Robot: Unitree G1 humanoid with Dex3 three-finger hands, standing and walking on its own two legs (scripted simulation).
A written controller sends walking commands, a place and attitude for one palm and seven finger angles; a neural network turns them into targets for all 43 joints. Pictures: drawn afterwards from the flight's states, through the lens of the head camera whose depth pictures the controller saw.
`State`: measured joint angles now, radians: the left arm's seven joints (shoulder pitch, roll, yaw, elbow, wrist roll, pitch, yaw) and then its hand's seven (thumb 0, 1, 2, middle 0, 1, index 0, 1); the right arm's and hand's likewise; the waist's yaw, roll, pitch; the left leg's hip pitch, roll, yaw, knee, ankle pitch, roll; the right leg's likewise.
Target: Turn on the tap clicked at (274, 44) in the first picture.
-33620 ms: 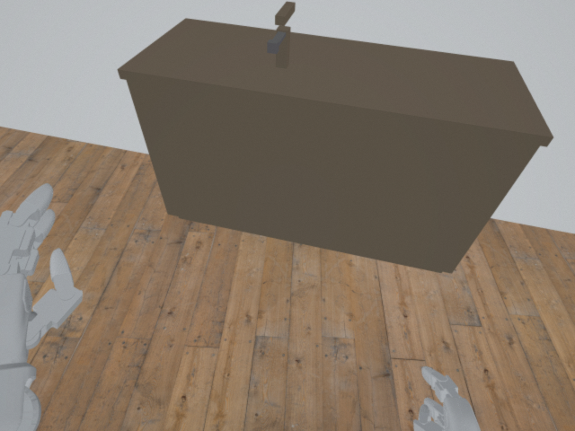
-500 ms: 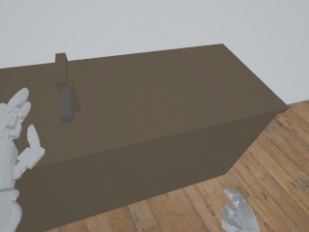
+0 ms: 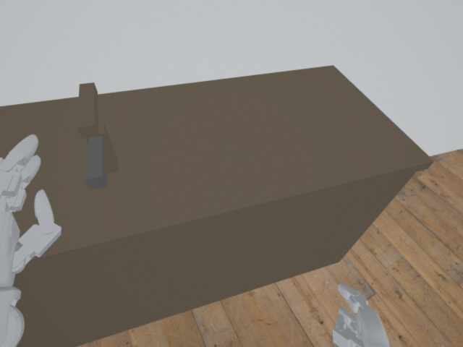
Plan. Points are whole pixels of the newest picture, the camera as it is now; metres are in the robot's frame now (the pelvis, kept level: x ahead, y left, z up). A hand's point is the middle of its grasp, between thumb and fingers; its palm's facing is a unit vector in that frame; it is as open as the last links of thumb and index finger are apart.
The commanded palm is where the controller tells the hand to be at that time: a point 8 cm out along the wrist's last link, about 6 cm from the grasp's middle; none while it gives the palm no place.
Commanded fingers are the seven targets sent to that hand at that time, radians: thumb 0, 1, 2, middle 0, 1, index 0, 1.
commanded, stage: turn the palm inward beside the body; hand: left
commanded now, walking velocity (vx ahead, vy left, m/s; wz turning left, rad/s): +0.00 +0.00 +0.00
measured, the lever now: (96, 177) +0.35 +0.28 +0.08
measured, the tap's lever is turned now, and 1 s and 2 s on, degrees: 0 0 0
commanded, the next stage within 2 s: none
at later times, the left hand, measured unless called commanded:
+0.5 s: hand (57, 257) +0.18 +0.23 +0.15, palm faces +0.54 -0.79 -0.28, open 7.4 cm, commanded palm +0.15 +0.27 +0.17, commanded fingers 0.00 0.90 0.90 -0.20 -0.30 -0.20 -0.30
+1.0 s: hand (81, 254) +0.19 +0.21 +0.14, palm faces +0.53 -0.80 -0.27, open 7.4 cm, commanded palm +0.14 +0.25 +0.16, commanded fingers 0.00 0.90 0.90 -0.20 -0.30 -0.20 -0.30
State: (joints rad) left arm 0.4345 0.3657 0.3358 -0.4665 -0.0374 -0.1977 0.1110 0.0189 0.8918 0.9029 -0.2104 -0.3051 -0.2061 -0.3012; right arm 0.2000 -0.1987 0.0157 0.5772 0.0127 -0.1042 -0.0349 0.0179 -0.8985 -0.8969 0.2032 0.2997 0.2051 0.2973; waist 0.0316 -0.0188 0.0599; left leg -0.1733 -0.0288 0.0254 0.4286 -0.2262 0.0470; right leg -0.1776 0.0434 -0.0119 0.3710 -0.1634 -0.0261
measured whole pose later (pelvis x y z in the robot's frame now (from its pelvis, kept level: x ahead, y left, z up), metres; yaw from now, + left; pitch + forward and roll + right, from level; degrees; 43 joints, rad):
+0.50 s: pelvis -0.02 -0.04 -0.02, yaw +2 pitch -2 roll +1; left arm 0.33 0.32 0.30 -0.39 -0.05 -0.06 0.19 0.02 0.89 0.90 -0.22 -0.31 -0.21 -0.30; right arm 0.15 -0.21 0.05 0.65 -0.01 -0.14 -0.03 0.02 -0.90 -0.90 0.20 0.30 0.20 0.30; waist 0.08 -0.01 0.00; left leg -0.29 -0.03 -0.01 0.62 -0.29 0.01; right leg -0.31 0.04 -0.06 0.62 -0.27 -0.07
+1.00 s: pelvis +0.02 -0.06 -0.02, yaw +4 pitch +0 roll +1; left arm 0.45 0.30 0.35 -0.42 -0.18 0.00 0.10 0.02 0.90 0.90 -0.21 -0.30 -0.20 -0.30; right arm 0.19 -0.27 0.01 0.69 0.02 -0.19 -0.09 0.02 -0.90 -0.90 0.20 0.30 0.20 0.30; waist 0.08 0.04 -0.06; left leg -0.29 0.00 -0.05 0.63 -0.34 -0.03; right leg -0.30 0.07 -0.10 0.63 -0.34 -0.10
